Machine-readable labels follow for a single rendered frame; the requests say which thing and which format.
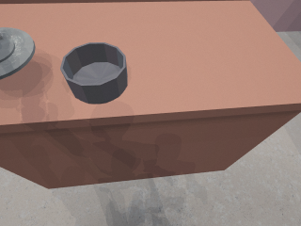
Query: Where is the table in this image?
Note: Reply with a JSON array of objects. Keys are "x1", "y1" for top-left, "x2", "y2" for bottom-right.
[{"x1": 0, "y1": 0, "x2": 301, "y2": 189}]

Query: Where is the lid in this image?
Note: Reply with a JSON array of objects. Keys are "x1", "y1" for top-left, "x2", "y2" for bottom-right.
[{"x1": 0, "y1": 27, "x2": 36, "y2": 80}]

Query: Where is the pot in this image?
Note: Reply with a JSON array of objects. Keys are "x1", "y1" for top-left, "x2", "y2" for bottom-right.
[{"x1": 60, "y1": 42, "x2": 128, "y2": 105}]

